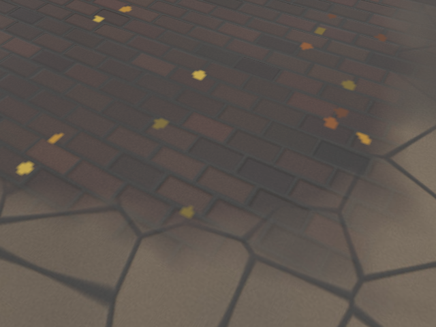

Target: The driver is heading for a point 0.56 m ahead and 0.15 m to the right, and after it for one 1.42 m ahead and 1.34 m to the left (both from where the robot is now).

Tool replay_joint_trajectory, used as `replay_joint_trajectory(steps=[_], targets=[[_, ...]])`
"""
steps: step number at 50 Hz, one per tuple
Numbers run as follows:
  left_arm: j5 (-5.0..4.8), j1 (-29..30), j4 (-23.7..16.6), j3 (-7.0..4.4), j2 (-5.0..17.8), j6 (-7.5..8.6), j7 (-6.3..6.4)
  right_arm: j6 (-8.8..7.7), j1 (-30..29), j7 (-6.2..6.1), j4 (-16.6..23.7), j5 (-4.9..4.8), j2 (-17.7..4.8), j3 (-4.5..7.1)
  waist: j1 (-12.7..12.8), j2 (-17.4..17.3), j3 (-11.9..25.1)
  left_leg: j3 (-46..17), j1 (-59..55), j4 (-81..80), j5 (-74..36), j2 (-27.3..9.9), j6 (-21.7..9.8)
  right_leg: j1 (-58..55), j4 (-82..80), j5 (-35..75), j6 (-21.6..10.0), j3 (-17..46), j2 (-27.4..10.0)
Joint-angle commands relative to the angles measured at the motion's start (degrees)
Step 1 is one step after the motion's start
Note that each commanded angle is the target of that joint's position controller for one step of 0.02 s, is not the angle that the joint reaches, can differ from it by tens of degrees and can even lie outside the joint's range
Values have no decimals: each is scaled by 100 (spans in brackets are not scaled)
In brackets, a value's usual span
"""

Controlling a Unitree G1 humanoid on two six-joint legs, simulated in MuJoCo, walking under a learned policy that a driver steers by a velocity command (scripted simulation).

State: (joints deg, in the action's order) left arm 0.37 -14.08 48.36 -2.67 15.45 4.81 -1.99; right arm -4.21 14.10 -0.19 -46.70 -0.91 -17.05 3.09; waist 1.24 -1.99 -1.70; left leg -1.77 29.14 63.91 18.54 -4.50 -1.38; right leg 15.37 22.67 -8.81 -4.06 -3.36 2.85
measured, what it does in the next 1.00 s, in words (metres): walks ahead: left foot, then right foot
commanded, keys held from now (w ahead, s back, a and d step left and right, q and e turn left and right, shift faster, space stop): w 0.26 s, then w+e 0.52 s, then q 0.22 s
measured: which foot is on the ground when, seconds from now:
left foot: up 0.00-0.32, down 0.34-0.88, up 0.90-1.00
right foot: down 0.00-0.34, up 0.36-0.86, down 0.88-1.00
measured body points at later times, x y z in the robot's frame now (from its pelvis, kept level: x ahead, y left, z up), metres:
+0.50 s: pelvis +0.28 +0.07 +0.00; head +0.30 +0.08 +0.45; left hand +0.35 +0.35 -0.14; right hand +0.39 -0.21 -0.11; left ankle +0.32 +0.16 -0.74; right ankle +0.20 -0.08 -0.65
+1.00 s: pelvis +0.52 -0.01 -0.01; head +0.56 -0.04 +0.43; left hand +0.75 +0.19 -0.11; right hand +0.50 -0.30 -0.15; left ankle +0.43 +0.16 -0.64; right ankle +0.58 -0.11 -0.74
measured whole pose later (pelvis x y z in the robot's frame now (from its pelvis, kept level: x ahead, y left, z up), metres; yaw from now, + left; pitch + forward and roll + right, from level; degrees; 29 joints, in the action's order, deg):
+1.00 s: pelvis +0.52 -0.01 -0.01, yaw -14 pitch +1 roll +1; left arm 0.8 -5.2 43.3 -2.9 14.4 2.8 -1.2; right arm -3.2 13.6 -0.2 -54.4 -2.2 -16.6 3.5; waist -1.0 -0.7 -4.6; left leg -1.8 19.3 67.6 32.1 -1.6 1.4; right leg 23.4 30.6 -8.6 -3.9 -5.0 0.6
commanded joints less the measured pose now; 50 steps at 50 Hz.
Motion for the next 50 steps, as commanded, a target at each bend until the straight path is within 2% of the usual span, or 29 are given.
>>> replay_joint_trajectory(steps=[1, 4, 7, 10, 12, 15, 16, 17, 18, 19, 20, 21, 22, 23, 25, 28, 32, 36, 39, 41, 42, 43, 44, 45, 46, 47, 48, 49, 50], targets=[[-25, 103, -270, -172, 780, 145, 45, 46, 130, -39, 319, 55, -332, 93, -180, 586, 231, -211, 666, -464, -475, -398, 130, -534, -1473, 825, -1066, 1559, -1623], [-44, -82, -164, -208, 899, 106, 122, 32, -420, -19, 452, 80, -259, 58, -41, 497, 65, -144, 883, -1515, -1469, -388, 233, -634, -1615, 982, -938, 1112, -1469], [-94, -316, -51, -219, 972, 64, 165, -29, -996, 47, 562, 50, -147, 5, 167, 501, -54, 46, 622, -2562, -2271, -198, 234, -692, -1631, 967, -764, 732, -1299], [-134, -668, 128, -236, 1027, -5, 174, -70, -1495, 131, 706, 0, -159, -15, 359, 512, -177, 111, 598, -3091, -2390, -70, 197, -1091, -1503, 872, -747, 734, -1461], [-151, -772, 219, -254, 1051, -75, 188, -97, -1691, 196, 802, -17, -219, -6, 363, 547, -238, 71, 692, -3335, -2122, -24, 85, -1500, -1316, 998, -697, 797, -1651], [-181, -718, 274, -297, 1138, -162, 225, -147, -1431, 243, 785, 0, -429, 73, 72, 660, -90, 111, 101, -3603, -1502, 139, -126, -1801, -758, 1840, -554, 969, -1794], [-190, -581, 250, -293, 1150, -189, 236, -166, -883, 223, 632, 20, -574, 161, -272, 658, 209, 251, -710, -3792, -1472, 299, -237, -1699, -151, 2608, -449, 866, -1624], [-142, -569, 202, -221, 968, -196, 241, -175, 52, 166, 359, 56, -885, 312, -672, 527, 865, 170, -2167, -3680, -1602, 186, -418, -1172, 957, 2632, -275, 669, -1289], [36, -650, 25, -66, 563, -181, 243, -148, 1056, 93, 219, 128, -1344, 427, -955, -343, 1836, -1174, -3894, -3497, -1666, -1047, -751, 51, 2881, 701, -31, 369, -802], [-111, -1353, -6, 58, 60, -62, 210, -107, 1092, 128, 124, 140, -1529, 446, -542, -1788, 2379, -3621, -5223, -4300, -314, -2013, -1519, 2043, 4461, -2516, 207, 606, 35], [-261, -920, 66, -109, 786, 3, 202, -114, 914, 126, 207, 86, -914, 300, -773, -935, 1821, -3442, -4753, -4606, 419, -1813, -1287, 2590, 5017, -2428, 184, 1144, -311], [-335, -453, -83, -187, 980, 34, 197, -136, 540, 104, 236, 71, -684, 224, -718, -684, 1076, -2558, -4043, -4728, 264, -1644, -1041, 2816, 5012, -1852, 129, 1045, -560], [-304, -275, -94, -191, 895, 19, 231, -158, 159, 106, 258, 97, -553, 178, -528, -313, 734, -1987, -3345, -4907, -241, -1432, -923, 2581, 4823, -1352, 165, 958, -807], [-237, -228, -87, -224, 827, -28, 248, -181, -109, 114, 250, 118, -384, 142, -386, -319, 431, -1479, -2832, -5106, -653, -1233, -865, 2405, 4539, -1014, 204, 972, -948], [-249, -447, -40, -227, 591, -172, 231, -249, -314, 110, 190, 183, -283, 135, -154, -450, 316, -824, -2298, -5419, -1185, -1063, -827, 1924, 4357, -662, 263, 981, -1099], [-217, -241, -189, -226, 423, -320, 235, -307, -321, 64, 51, 194, -428, 194, -72, -225, 70, -143, -2117, -5642, -1867, -1062, -907, 2219, 4038, -204, 361, 990, -1138], [-174, 262, -404, -199, 333, -289, 140, -253, -234, -32, -73, 196, -577, 235, -187, -107, -110, 622, -2297, -5748, -2186, -916, -822, 2373, 2785, 873, 411, 827, -1074], [-145, 1066, -741, -113, 202, -259, -6, -145, 108, -89, -217, 120, -758, 292, -506, 53, -350, 1066, -2772, -5706, -2409, -1037, -771, 2399, 1811, 1188, 296, 367, -975], [-155, 1389, -1001, -112, 243, -269, -107, -2, 308, -94, -323, 34, -858, 341, -544, 13, -421, 1247, -3434, -5345, -3073, -1223, -693, 2538, 1470, 722, 120, 137, -854], [-77, 1263, -1072, -160, 305, -260, -132, 90, 307, -104, -392, -14, -935, 346, -327, -126, -273, 1279, -3482, -4660, -5207, -1234, -629, 1877, 1274, 161, -57, -105, -469], [-48, 849, -993, -233, 434, -245, -129, 127, 269, -114, -424, -30, -992, 347, -55, -276, 19, 1247, -3501, -4074, -6091, -1190, -556, 1267, 1191, 25, -168, -183, -242], [-38, 28, -751, -366, 659, -216, -94, 153, 159, -112, -446, -44, -983, 319, 414, -223, 469, 1309, -3297, -3152, -6129, -971, -390, 163, 680, 630, -328, -174, -41], [-4, -578, -573, -498, 1045, -230, 21, 113, 215, -100, -439, 1, -872, 257, 692, 63, 914, 1361, -2357, -1999, -4960, -669, -117, -1333, 534, 2386, -500, 286, -382], [138, -861, -485, -524, 1565, -272, 151, 14, 746, 16, -346, 259, -159, 28, 305, 1625, 1817, 1237, -165, 338, 945, 261, 266, -3708, 1257, 5417, -1401, 2206, -2144], [166, -1078, -595, -409, 1279, -246, 132, -86, 1040, 76, -634, -53, -325, 15, 545, 1192, 3176, -492, 171, 1541, 2518, 807, 311, -4140, 786, 5394, -2183, 3651, -3007], [118, -769, -616, -372, 1104, -226, 116, -95, 313, 82, -501, -310, -795, 183, 661, 661, 2552, -780, 405, 1524, 2154, 475, 245, -3436, 516, 5195, -1830, 2663, -2657], [26, -275, -590, -322, 930, -178, 120, -69, -64, 40, -348, -304, -672, 158, 427, 620, 1626, -521, 710, 1029, 1716, 179, 215, -2630, 308, 4456, -1468, 1990, -2368], [0, 88, -573, -245, 669, -135, 119, 3, -137, -36, -440, -172, -567, 163, 209, 343, 1052, -362, 603, 666, 1355, -21, 268, -1796, 9, 3929, -1233, 1619, -2142], [25, 394, -567, -200, 489, -106, 122, 130, 38, -91, -522, -93, -554, 200, -51, 427, 819, -314, 154, 457, 1049, -144, 312, -1101, -266, 3648, -1118, 1285, -2006]])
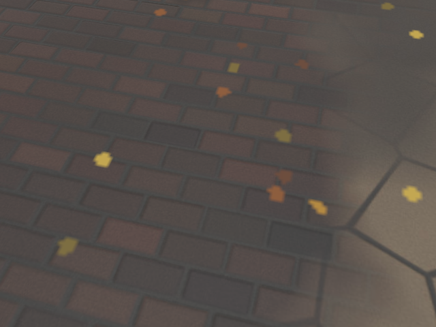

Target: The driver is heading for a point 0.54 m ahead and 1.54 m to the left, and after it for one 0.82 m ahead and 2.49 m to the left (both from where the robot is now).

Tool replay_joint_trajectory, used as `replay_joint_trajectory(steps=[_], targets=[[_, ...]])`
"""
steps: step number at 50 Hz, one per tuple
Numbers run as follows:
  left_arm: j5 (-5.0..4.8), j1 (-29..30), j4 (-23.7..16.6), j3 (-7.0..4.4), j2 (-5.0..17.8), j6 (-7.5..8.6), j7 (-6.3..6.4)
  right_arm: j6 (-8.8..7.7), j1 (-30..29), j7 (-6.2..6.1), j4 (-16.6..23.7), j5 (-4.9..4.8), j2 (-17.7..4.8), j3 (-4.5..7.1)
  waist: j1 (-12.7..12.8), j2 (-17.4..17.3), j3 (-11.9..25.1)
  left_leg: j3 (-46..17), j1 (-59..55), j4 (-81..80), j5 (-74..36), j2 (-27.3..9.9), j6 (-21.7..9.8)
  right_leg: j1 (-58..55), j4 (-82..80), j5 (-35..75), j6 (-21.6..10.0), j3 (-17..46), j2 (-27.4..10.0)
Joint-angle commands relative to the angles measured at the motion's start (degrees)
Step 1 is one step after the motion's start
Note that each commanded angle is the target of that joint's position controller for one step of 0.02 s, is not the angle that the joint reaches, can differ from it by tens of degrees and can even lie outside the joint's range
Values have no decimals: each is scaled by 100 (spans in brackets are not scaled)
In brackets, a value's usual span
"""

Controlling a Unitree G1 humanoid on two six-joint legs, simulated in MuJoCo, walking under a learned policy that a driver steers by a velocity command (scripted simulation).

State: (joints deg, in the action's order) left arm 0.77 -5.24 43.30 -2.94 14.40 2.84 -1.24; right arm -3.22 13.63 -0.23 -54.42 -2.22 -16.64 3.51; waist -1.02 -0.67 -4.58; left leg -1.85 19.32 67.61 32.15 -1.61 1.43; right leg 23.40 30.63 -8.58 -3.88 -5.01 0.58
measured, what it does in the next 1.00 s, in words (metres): walks ahead, turning left: left foot, then right foot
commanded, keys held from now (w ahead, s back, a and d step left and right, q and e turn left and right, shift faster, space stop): q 1.00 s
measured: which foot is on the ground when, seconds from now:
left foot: up 0.00-0.38, down 0.40-0.86, up 0.88-1.00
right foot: down 0.00-0.40, up 0.42-0.84, down 0.86-1.00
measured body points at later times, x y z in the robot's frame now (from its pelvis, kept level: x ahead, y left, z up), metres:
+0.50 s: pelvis +0.08 +0.05 +0.01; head +0.12 +0.09 +0.45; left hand +0.16 +0.37 -0.12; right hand +0.28 -0.20 -0.09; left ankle +0.08 +0.14 -0.73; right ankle +0.07 -0.09 -0.66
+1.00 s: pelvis +0.12 +0.02 +0.01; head +0.16 +0.03 +0.46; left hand +0.06 +0.33 -0.09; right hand +0.41 -0.14 -0.10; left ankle +0.03 +0.12 -0.65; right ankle +0.18 -0.07 -0.73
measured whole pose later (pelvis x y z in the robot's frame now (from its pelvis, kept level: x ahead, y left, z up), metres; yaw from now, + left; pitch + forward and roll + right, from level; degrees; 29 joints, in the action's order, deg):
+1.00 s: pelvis +0.12 +0.02 +0.01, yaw +34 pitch +1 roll +0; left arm 0.8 -7.5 48.5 -4.3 15.7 0.5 1.5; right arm 2.8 7.2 -1.9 -42.5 -1.1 -20.4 6.0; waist 0.3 -3.0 -2.9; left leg -7.2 29.0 62.7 26.9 4.9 2.5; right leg 14.0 26.0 -13.5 -0.6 -0.3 -0.2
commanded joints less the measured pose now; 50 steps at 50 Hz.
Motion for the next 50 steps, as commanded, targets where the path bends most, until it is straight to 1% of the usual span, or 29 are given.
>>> replay_joint_trajectory(steps=[1, 3, 5, 8, 11, 15, 18, 19, 20, 21, 22, 23, 24, 25, 26, 28, 32, 36, 39, 41, 42, 43, 44, 45, 46, 47, 48, 49, 50], targets=[[62, -329, -43, -161, 531, 120, 38, 166, 339, -117, 151, 59, -510, 162, 4, 395, 1071, -282, 606, -9, -568, -442, 76, -1358, -1289, 3481, -1069, 1188, -1699], [125, -49, -10, -183, 613, 177, 61, 335, 472, -180, 171, 80, -365, 170, -173, 453, 964, -163, 378, -309, -833, -395, 166, -898, -1528, 3445, -1122, 766, -1670], [106, 40, 54, -238, 786, 151, 162, 414, 236, -216, 356, 123, -380, 188, -173, 551, 898, -125, 626, -765, -1192, -449, 208, -948, -1670, 3072, -1112, 486, -1690], [64, 81, 134, -262, 842, 21, 313, 463, -110, -152, 560, 141, -374, 184, -52, 609, 877, 9, 683, -1449, -1806, -531, 205, -1111, -1831, 1957, -1019, 145, -1643], [45, 52, 217, -284, 916, -111, 383, 505, -459, -71, 768, 138, -407, 199, 82, 595, 745, 180, 708, -1924, -1882, -509, 168, -1300, -1882, 1244, -975, 41, -1752], [-50, -22, 288, -340, 1054, -276, 380, 558, -719, 51, 1020, 136, -462, 246, 161, 648, 686, 418, 744, -2439, -1374, -382, 34, -1813, -1455, 1365, -853, 44, -2013], [-194, 95, 298, -379, 1119, -363, 398, 563, -490, 148, 1041, 126, -428, 280, -59, 668, 758, 699, 150, -3535, -1809, -146, -227, -1943, -731, 1700, -486, -119, -1981], [-218, -134, 405, -375, 1031, -377, 391, 541, -294, 130, 1001, 158, -554, 334, -126, 481, 824, 594, -358, -4141, -2558, -38, -408, -1781, -216, 1498, -170, -295, -1756], [-91, -329, 418, -345, 863, -362, 361, 513, -14, 40, 980, 178, -1096, 502, -103, -486, 982, -370, -1223, -4521, -4605, -564, -754, -1044, 1027, 617, 302, -701, -1224], [151, -13, 90, -241, 546, -312, 311, 501, 113, -57, 1037, 251, -1716, 608, 15, -1948, 1031, -2333, -2295, -4352, -7116, -1884, -1830, 962, 2710, -2859, 855, -743, -233], [65, 372, -10, -264, 671, -274, 294, 376, 324, 16, 1068, 381, -1464, 519, -329, -1186, 1675, -2682, -2372, -4474, -6697, -2122, -2433, 1333, 3672, -3368, 844, 428, -17], [-107, 531, -13, -304, 798, -271, 284, 265, 89, 43, 1112, 351, -1333, 490, -251, -777, 1487, -2183, -2309, -4547, -6241, -1820, -2219, 1572, 3930, -2943, 750, 687, -130], [-150, 467, 66, -319, 791, -274, 322, 204, -243, 0, 1162, 235, -1204, 477, -86, -557, 1273, -1791, -2154, -4526, -5696, -1502, -1864, 1703, 3788, -2420, 691, 787, -237], [-96, 453, 135, -350, 873, -289, 375, 212, -478, -48, 1221, 129, -997, 416, -8, -411, 1154, -1637, -1972, -4562, -5369, -1371, -1642, 1701, 3582, -2075, 695, 839, -312], [-64, 422, 144, -381, 936, -302, 406, 246, -636, -101, 1262, 96, -913, 380, 101, -449, 1131, -1522, -1681, -4619, -5234, -1265, -1565, 1434, 3445, -1815, 712, 872, -309], [-74, 314, 170, -371, 833, -299, 406, 288, -618, -155, 1301, 157, -939, 377, 158, -522, 1222, -1455, -1537, -4667, -5214, -1133, -1559, 1141, 3175, -1473, 751, 845, -167], [-98, 413, 175, -312, 671, -292, 399, 345, -543, -213, 1305, 144, -1085, 419, 64, -602, 1164, -1566, -1443, -4678, -4585, -987, -1495, 841, 2036, -1190, 867, 897, -40], [-118, 426, 189, -314, 739, -271, 339, 415, -692, -201, 1369, 167, -1131, 421, 12, -775, 1023, -1888, -977, -4718, -3728, -873, -1449, 291, 1337, -1084, 887, 938, 67], [-138, 322, 195, -327, 807, -189, 268, 460, -791, -177, 1423, 166, -1104, 396, 18, -890, 982, -2256, -956, -4569, -3705, -809, -1387, -26, 772, -1178, 810, 964, 148], [-148, 43, 259, -340, 827, -116, 205, 504, -933, -194, 1489, 131, -1071, 364, 184, -922, 1020, -2422, -947, -4345, -3841, -676, -1240, -480, -44, -835, 711, 919, 184], [-144, -212, 339, -358, 849, -84, 176, 539, -1026, -220, 1538, 96, -1033, 338, 350, -879, 1023, -2384, -797, -4172, -3636, -500, -1053, -951, -796, -205, 628, 842, 150], [-86, -400, 389, -425, 1099, -81, 183, 555, -911, -245, 1578, 107, -863, 284, 328, -536, 1108, -2168, -339, -3746, -2838, -213, -766, -1613, -1127, 331, 428, 1217, -410], [-8, -339, 325, -475, 1458, -136, 244, 549, -528, -231, 1554, 182, -487, 194, 8, 901, 1212, -1202, 486, -2390, -726, 563, -418, -2231, -1205, 1569, -59, 2369, -1673], [206, -280, 289, -465, 1562, -145, 213, 487, -529, -213, 1715, 139, -848, 318, -11, 1776, 977, -743, 1389, -1275, 714, 949, -168, -1859, -1351, 2202, -1074, 3559, -2460], [175, -11, 134, -386, 1266, -120, 230, 460, -428, -192, 1590, 151, -1274, 448, -64, 1165, 887, -889, 1413, -366, 399, 562, -47, -1729, -1343, 2056, -1220, 3208, -2418], [100, 248, 76, -325, 1015, -123, 260, 491, -368, -179, 1479, 107, -1344, 509, -139, 885, 754, -794, 1438, -51, -27, 482, 32, -1635, -1255, 1794, -950, 2529, -2019], [23, 359, 21, -296, 939, -140, 287, 563, -287, -202, 1366, 103, -1182, 499, -163, 738, 677, -689, 1485, 112, -332, 416, 136, -1650, -1231, 1384, -718, 2060, -1690], [-50, 347, 30, -276, 908, -153, 320, 609, -333, -197, 1395, 117, -1054, 466, -80, 775, 563, -643, 1640, 253, -594, 373, 239, -1692, -1236, 1404, -703, 1848, -1612], [-55, 249, 58, -259, 918, -180, 358, 626, -412, -169, 1450, 92, -905, 423, -23, 814, 528, -489, 1608, 183, -752, 346, 305, -1662, -1277, 1468, -712, 1568, -1491]])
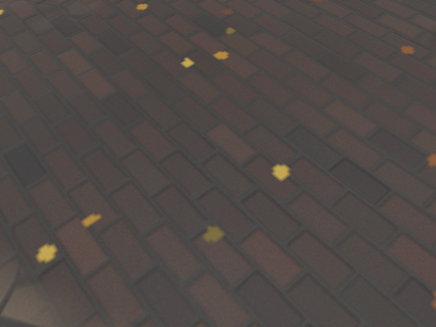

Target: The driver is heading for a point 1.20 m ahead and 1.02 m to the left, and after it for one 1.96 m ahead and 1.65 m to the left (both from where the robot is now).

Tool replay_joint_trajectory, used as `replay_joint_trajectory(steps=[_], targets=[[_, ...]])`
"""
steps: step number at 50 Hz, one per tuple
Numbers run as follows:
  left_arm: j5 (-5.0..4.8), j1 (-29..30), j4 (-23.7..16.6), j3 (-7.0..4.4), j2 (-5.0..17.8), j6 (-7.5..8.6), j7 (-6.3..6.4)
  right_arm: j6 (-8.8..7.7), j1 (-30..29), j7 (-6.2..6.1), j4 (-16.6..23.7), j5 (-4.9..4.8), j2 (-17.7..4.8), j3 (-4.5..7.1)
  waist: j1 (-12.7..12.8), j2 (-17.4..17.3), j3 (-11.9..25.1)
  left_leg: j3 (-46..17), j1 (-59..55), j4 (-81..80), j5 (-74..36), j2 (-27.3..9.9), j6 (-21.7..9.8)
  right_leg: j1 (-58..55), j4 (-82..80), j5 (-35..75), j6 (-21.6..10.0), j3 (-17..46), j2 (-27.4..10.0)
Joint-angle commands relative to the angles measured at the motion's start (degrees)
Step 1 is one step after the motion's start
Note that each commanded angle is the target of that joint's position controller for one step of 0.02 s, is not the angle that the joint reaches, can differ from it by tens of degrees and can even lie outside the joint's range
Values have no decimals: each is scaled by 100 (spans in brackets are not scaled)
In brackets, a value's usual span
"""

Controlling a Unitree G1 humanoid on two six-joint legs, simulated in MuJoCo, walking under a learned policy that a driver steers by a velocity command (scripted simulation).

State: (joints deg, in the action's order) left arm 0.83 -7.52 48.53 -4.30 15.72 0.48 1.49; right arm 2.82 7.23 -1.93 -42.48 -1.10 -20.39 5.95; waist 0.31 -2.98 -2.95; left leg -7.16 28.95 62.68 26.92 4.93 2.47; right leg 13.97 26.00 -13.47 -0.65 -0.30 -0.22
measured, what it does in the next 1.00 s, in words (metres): walks ahead, turning left: left foot, then right foot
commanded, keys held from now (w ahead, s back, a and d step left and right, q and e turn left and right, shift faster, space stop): q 0.32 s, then w+q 0.68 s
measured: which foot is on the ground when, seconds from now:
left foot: up 0.00-0.26, down 0.28-0.78, up 0.80-1.00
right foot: down 0.00-0.28, up 0.30-0.76, down 0.78-1.00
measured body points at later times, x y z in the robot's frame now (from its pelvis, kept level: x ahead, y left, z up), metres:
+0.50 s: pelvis +0.01 +0.06 +0.01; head +0.03 +0.10 +0.46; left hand +0.07 +0.39 -0.11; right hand +0.20 -0.18 -0.08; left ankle -0.02 +0.15 -0.74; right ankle +0.08 -0.10 -0.67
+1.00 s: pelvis +0.19 +0.09 +0.00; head +0.22 +0.09 +0.45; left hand +0.08 +0.36 -0.11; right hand +0.47 -0.06 -0.10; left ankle +0.15 +0.25 -0.66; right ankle +0.21 -0.03 -0.74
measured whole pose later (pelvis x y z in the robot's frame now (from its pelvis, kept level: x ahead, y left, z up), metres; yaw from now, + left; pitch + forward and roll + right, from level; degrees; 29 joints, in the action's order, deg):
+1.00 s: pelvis +0.19 +0.09 +0.00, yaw +35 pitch +2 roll -1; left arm 0.4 -17.6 47.3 -3.6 15.5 5.4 0.0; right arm -1.3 14.9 0.2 -37.7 -1.6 -18.8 4.1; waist 2.7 -3.5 -0.2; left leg -4.3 36.6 62.5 14.3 -3.4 0.3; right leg 5.4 18.1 -14.3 -1.0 -4.3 1.1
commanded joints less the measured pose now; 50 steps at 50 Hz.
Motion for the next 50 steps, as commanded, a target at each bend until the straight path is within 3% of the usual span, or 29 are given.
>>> replay_joint_trajectory(steps=[1, 3, 6, 9, 11, 13, 14, 15, 16, 17, 18, 19, 20, 21, 23, 28, 33, 35, 37, 38, 39, 40, 41, 42, 44, 45, 47, 50], targets=[[-43, 354, -431, -126, 812, 28, 119, 19, 83, 22, 350, -55, -435, 141, -64, 1136, 344, 202, 681, 428, -356, -354, 255, -828, -862, 1982, -1068, 907, -1356], [-12, 74, -383, -158, 919, -21, 176, -2, -209, 44, 533, -68, -319, 74, 156, 1223, 437, 359, 767, -176, -420, -505, 347, -1273, -882, 2123, -1175, 795, -1482], [-33, 61, -403, -232, 1145, -70, 159, -11, -291, 122, 680, -20, -215, -9, 233, 1267, 610, 591, 224, -1071, -380, -721, 333, -1331, -844, 2254, -1203, 513, -1636], [-79, 161, -445, -284, 1290, -94, 77, 22, -163, 205, 707, -23, -300, 1, 188, 1363, 620, 930, -496, -1822, -493, -692, 187, -1013, -774, 2329, -1129, 211, -1701], [-161, 176, -434, -301, 1340, -91, 28, 69, -31, 266, 708, -20, -352, 40, 107, 1351, 591, 1045, -821, -2419, -714, -652, 16, -971, -582, 2194, -1009, 139, -1789], [-269, 214, -387, -286, 1253, -90, 2, 92, 391, 299, 570, -12, -366, 103, -153, 1172, 628, 1189, -1651, -3560, -1561, -478, -310, -630, 28, 1755, -607, -161, -1665], [-210, -175, -235, -228, 1004, -75, -42, 85, 683, 238, 492, -10, -604, 205, -188, 529, 748, 743, -2512, -4056, -2455, -586, -555, -26, 862, 1010, -184, -558, -1377], [119, -143, -447, -78, 551, -68, -89, 55, 913, 119, 575, 10, -1362, 376, -59, -1376, 845, -1422, -3559, -4049, -4947, -2151, -1216, 1703, 2791, -1976, 407, -1005, -619], [63, 435, -740, -108, 678, -40, -35, -103, 860, 198, 728, 224, -1373, 304, -351, -1242, 1123, -2410, -3002, -4184, -5073, -2826, -2341, 2314, 3925, -2783, 515, -65, -55], [-73, 578, -761, -180, 919, -41, -15, -247, 839, 244, 672, 205, -1118, 259, -397, -609, 1069, -2032, -2943, -4424, -3591, -2494, -2257, 2444, 4268, -2352, 411, 277, -224], [-145, 530, -761, -216, 984, -15, -32, -341, 743, 228, 577, 77, -926, 218, -253, -517, 831, -1757, -2826, -4626, -1750, -2119, -1888, 2592, 4033, -1721, 253, 370, -366], [-135, 525, -675, -255, 1034, 9, -22, -364, 602, 197, 578, -15, -725, 156, -220, -338, 635, -1712, -2692, -4838, -235, -1916, -1634, 2673, 3783, -1247, 188, 390, -470], [-113, 542, -691, -274, 1072, 34, -25, -375, 495, 160, 600, -32, -636, 94, -177, -503, 420, -1775, -2501, -5065, 420, -1811, -1573, 2670, 3533, -858, 187, 417, -462], [-113, 555, -699, -275, 1046, 88, -52, -396, 481, 123, 632, 19, -594, 53, -140, -631, 323, -1790, -2384, -5228, 549, -1715, -1548, 2578, 3395, -524, 190, 396, -387], [-112, 532, -681, -269, 981, 215, -93, -464, 579, 68, 647, 78, -587, 42, -131, -561, 334, -1683, -2482, -5323, 185, -1629, -1515, 2491, 2832, -50, 210, 396, -288], [-115, 780, -751, -179, 740, 401, -180, -538, 827, 31, 573, 28, -754, 88, -261, -543, 227, -1464, -2228, -5213, -375, -1445, -1491, 1993, 1300, 453, 387, 410, -67], [-197, 996, -908, -124, 761, 549, -280, -495, 1024, 73, 525, -24, -813, 99, -379, -492, 134, -1817, -1838, -4938, -230, -1421, -1523, 1365, 524, 316, 362, 440, 72], [-232, 851, -903, -145, 853, 622, -296, -476, 1026, 92, 526, -14, -755, 76, -299, -531, 173, -2043, -1758, -4778, -220, -1401, -1480, 927, 323, 263, 270, 442, 107], [-226, 389, -784, -185, 904, 691, -280, -447, 931, 97, 554, -16, -577, 13, -2, -530, 252, -2072, -1516, -4384, -262, -1183, -1326, 109, -124, 448, 126, 344, 118], [-190, -45, -678, -233, 992, 711, -247, -446, 915, 90, 571, -4, -360, -56, 221, -471, 409, -1911, -1155, -3932, -290, -959, -1151, -647, -255, 452, 12, 416, -56], [-108, -833, -560, -304, 1250, 720, -193, -464, 871, 91, 643, 46, 7, -176, 539, 107, 878, -1375, -438, -2595, 63, -572, -866, -1809, -365, -99, -304, 1263, -883], [12, -1372, -414, -421, 1845, 654, -197, -537, 1059, 80, 964, -78, 235, -249, 405, 1706, 1202, -421, 1091, -828, 942, 119, -563, -2761, -1117, -2030, -1108, 3603, -2112], [-63, -1208, -428, -366, 1548, 639, -243, -575, 1129, 64, 908, -158, -331, -135, 352, 1599, 749, -362, 1842, 110, 722, -342, -458, -2483, -1399, -3049, -1302, 4347, -2405], [-115, -977, -530, -259, 1155, 615, -223, -560, 915, 74, 839, -128, -602, -53, 375, 1284, 269, -331, 2041, 450, 215, -563, -436, -2127, -1372, -2750, -1136, 3650, -2164], [-74, -634, -600, -136, 797, 559, -175, -534, 774, 109, 780, -28, -503, -35, 254, 977, 12, -184, 1875, 462, -567, -813, -360, -1617, -1436, -1346, -874, 2425, -1700], [-45, -583, -595, -95, 717, 547, -145, -531, 683, 157, 818, -40, -394, -47, 213, 976, -54, -146, 1726, 377, -825, -956, -342, -1380, -1527, -729, -800, 1933, -1558], [-37, -644, -553, -94, 731, 572, -122, -519, 577, 214, 903, -60, -164, -105, 220, 987, -31, 45, 1637, 289, -1187, -1038, -262, -1187, -1674, 95, -810, 1270, -1414], [-42, -763, -482, -127, 860, 577, -112, -507, 340, 254, 1095, -38, -15, -164, 245, 805, -37, 170, 1752, -239, -1669, -1074, -119, -1191, -1764, 1124, -926, 597, -1402]])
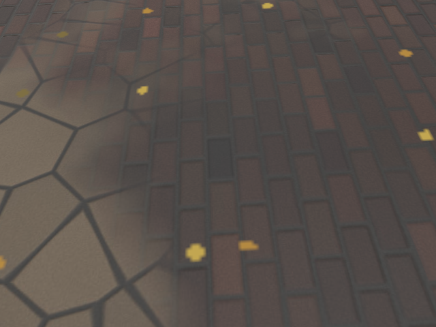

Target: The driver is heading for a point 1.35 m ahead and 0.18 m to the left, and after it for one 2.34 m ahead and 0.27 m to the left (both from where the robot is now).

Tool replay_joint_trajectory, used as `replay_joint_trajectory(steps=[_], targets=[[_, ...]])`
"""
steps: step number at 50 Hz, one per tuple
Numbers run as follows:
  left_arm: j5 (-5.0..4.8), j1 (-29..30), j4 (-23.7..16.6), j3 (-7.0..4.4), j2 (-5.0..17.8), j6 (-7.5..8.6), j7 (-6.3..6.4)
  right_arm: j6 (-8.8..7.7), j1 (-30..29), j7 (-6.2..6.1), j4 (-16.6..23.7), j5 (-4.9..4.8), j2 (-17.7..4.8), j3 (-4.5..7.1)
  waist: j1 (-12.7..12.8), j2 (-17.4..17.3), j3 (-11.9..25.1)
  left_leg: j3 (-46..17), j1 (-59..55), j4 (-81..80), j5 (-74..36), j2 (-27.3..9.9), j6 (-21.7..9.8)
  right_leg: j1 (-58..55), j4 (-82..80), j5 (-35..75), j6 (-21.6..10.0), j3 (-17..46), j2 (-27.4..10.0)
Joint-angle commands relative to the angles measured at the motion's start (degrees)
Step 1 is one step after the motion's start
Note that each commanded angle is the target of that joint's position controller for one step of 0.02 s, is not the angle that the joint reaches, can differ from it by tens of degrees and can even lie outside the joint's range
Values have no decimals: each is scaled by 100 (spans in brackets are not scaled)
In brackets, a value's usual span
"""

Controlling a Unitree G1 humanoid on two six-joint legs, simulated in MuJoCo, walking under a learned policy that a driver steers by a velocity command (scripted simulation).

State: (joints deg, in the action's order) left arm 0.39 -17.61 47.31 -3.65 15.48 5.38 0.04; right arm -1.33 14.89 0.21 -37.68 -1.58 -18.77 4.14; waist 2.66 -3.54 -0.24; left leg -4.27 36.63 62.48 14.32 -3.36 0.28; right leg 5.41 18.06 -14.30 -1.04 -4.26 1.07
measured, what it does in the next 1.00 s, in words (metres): walks ahead, turning left: left foot, then right foot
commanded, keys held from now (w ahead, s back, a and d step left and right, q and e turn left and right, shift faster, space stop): w+q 0.30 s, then w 0.70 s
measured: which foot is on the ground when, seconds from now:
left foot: up 0.00-0.24, down 0.26-0.78, up 0.80-1.00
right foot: down 0.00-0.24, up 0.26-0.74, down 0.76-1.00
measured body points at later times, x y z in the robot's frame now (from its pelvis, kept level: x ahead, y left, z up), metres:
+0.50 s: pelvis +0.28 +0.08 +0.00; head +0.31 +0.10 +0.45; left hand +0.37 +0.39 -0.10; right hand +0.45 -0.16 -0.10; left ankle +0.27 +0.15 -0.74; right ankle +0.41 -0.07 -0.67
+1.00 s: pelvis +0.59 +0.09 +0.00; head +0.62 +0.09 +0.45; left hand +0.58 +0.38 -0.11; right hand +0.80 -0.12 -0.11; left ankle +0.56 +0.25 -0.67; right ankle +0.62 +0.02 -0.74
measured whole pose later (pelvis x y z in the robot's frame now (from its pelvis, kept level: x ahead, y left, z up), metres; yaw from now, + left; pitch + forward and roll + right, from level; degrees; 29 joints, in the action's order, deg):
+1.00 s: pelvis +0.59 +0.09 +0.00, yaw +17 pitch +1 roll -1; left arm 0.1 -17.9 44.3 -2.1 15.5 5.1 -1.7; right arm -3.3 13.0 0.0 -41.3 -0.5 -17.4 2.6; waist 1.8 -2.2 -1.8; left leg -2.7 32.6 60.8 16.7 -4.5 0.1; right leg 11.9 19.8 -9.3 -4.2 -2.7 3.6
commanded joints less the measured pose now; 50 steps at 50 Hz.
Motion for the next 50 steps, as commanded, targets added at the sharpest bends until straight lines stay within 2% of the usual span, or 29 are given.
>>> replay_joint_trajectory(steps=[1, 5, 8, 10, 11, 12, 13, 14, 15, 16, 17, 18, 19, 22, 25, 28, 33, 36, 37, 38, 39, 40, 41, 42, 43, 44, 45, 47, 50], targets=[[-3, 249, -349, -199, 928, 72, 36, -102, -518, 64, 664, 17, -137, -5, 22, 826, -312, -51, 931, -539, -661, -250, 116, -348, -975, 1472, -876, 767, -1507], [-65, 79, -264, -212, 1086, 11, 59, -149, -1195, 222, 858, 32, 47, -99, 233, 728, -495, 445, 374, -1931, -1465, -151, 7, -309, -988, 1844, -726, 13, -1426], [-157, -81, -172, -254, 1259, -71, 57, -149, -1432, 332, 994, -3, -33, -68, 167, 747, -537, 680, 43, -2502, -1242, 13, -248, -722, -740, 2846, -613, -274, -1604], [-187, -101, -179, -308, 1453, -151, 93, -116, -1155, 350, 987, 30, -293, 64, -133, 944, -171, 980, -649, -2608, -693, 410, -519, -1045, 80, 4996, -500, -514, -1643], [-192, -105, -193, -327, 1527, -205, 120, -89, -600, 340, 872, 28, -520, 188, -482, 990, 192, 1077, -1401, -2686, -517, 639, -695, -1023, 933, 5758, -440, -611, -1619], [-206, -54, -237, -297, 1468, -226, 145, -54, 346, 276, 634, 0, -790, 362, -1016, 848, 682, 1029, -2818, -3010, -891, 811, -930, -457, 2129, 5624, -288, -740, -1478], [-60, -213, -351, -170, 1148, -185, 146, 39, 1171, 144, 450, -34, -1148, 506, -1306, 239, 1196, -75, -4593, -3000, -773, 162, -1210, 993, 3868, 3310, -77, -687, -1251], [83, -836, -725, 105, 360, -31, 27, -33, 812, 132, 551, -40, -1766, 542, -430, -1260, 1938, -3581, -6253, -3610, 479, -1395, -2358, 3340, 5901, -1952, 184, -23, -74], [-117, -46, -788, -4, 987, 163, -38, -110, 1040, 160, 675, 1, -1180, 399, -1013, -487, 2350, -4305, -6240, -4368, 1099, -1503, -2299, 3837, 6312, -1826, 102, 1040, -128], [-314, 434, -944, -54, 1157, 242, -67, -186, 829, 175, 542, 65, -908, 296, -987, -251, 1397, -3413, -5521, -4534, 594, -1380, -1997, 4147, 6119, -1238, 9, 967, -364], [-253, 475, -940, -6, 1042, 279, -32, -228, 458, 172, 534, 52, -781, 246, -696, 280, 869, -2737, -4592, -4553, -97, -1156, -1834, 3909, 5618, -743, -11, 919, -624], [-124, 437, -867, -22, 1030, 261, -5, -240, 91, 161, 567, 85, -614, 186, -465, 344, 547, -2170, -3833, -4591, -843, -958, -1728, 3563, 5195, -507, 47, 879, -801], [-87, 251, -803, -39, 1040, 190, -13, -255, -125, 139, 613, 185, -499, 127, -259, 191, 430, -1845, -3291, -4748, -1326, -838, -1714, 3178, 5073, -310, 85, 906, -936], [-14, 99, -718, -4, 856, 9, -27, -338, -184, 97, 405, 148, -498, 106, -99, 96, 245, -1214, -2506, -5042, -2050, -688, -1757, 2846, 4496, -85, 338, 727, -982], [26, 713, -906, 64, 660, -33, -21, -360, -15, 14, 187, 141, -597, 113, -275, 125, -42, -688, -2372, -5201, -2180, -459, -1590, 3098, 3450, 994, 479, 640, -943], [-19, 1319, -1018, 121, 521, 29, -83, -345, 196, -16, 9, 112, -647, 107, -558, 96, -156, -359, -2381, -5209, -1672, -268, -1325, 2774, 2148, 2187, 422, 510, -701], [-94, 1968, -1270, 96, 622, 105, -238, -278, 714, -19, -352, 54, -749, 136, -787, 16, -396, -714, -3369, -4896, -1509, -756, -1274, 3071, 1267, 2041, 133, 582, -506], [-76, 1714, -1274, 37, 739, 117, -289, -181, 732, -57, -454, 54, -799, 166, -575, -142, -262, -837, -3938, -4430, -2469, -958, -1096, 2799, 1072, 1229, -134, 505, -367], [-65, 1345, -1201, -24, 842, 121, -266, -155, 637, -65, -447, 60, -835, 171, -343, -193, -20, -743, -3963, -3980, -3449, -845, -1004, 2212, 993, 1045, -260, 330, -185], [-53, 586, -1011, -137, 1043, 121, -222, -128, 567, -70, -430, 95, -757, 127, 62, -104, 528, -501, -3740, -3050, -4101, -548, -850, 1070, 964, 1294, -451, 220, -120], [2, -399, -877, -217, 1375, 109, -177, -126, 602, -87, -307, 206, -512, 13, 436, 335, 1426, -283, -2730, -1451, -2923, -199, -646, -683, 1272, 1685, -813, 1122, -981], [9, -791, -703, -328, 1748, 69, -204, -232, 1516, -44, -295, 111, 71, -145, 78, 1995, 2244, -13, -463, 725, 1020, 851, -167, -2753, 766, 334, -1792, 3883, -2284], [-120, -890, -705, -186, 1175, 49, -218, -311, 1172, -21, -355, 49, -407, -83, 352, 1588, 2167, -639, 289, 1307, 1843, 746, -173, -2807, 64, -798, -1686, 4733, -2289], [-109, -499, -743, -116, 984, 26, -182, -349, 513, 1, -183, -76, -706, 13, 378, 1127, 1222, -504, 681, 1427, 1424, 432, -198, -2102, -61, -893, -1428, 3883, -2142], [-49, -118, -802, -84, 921, -6, -160, -375, 115, -12, -68, -38, -656, -18, 230, 614, 689, -236, 583, 1168, 943, 135, -208, -1277, -166, -392, -1280, 3234, -1912], [-6, 112, -809, -56, 844, -12, -162, -388, -74, -15, -17, 59, -591, -8, 73, 510, 274, -142, 474, 797, 645, -39, -178, -596, -308, 282, -1290, 2809, -1729], [47, 224, -827, -17, 745, 16, -157, -364, 33, -13, -44, 93, -529, 8, -114, 650, 221, -160, 126, 545, 419, -205, -163, -208, -441, 743, -1248, 2489, -1554], [-4, 265, -789, -14, 712, 61, -166, -282, 291, -19, -145, 87, -321, -28, -275, 817, 240, -70, -185, 199, 302, -273, -74, 104, -687, 1201, -1307, 2061, -1393], [-61, 173, -651, -66, 881, 86, -132, -221, -66, -44, -33, 154, -169, -84, -263, 718, 2, 51, 70, -549, -129, -374, 100, 310, -957, 1713, -1387, 1588, -1372]])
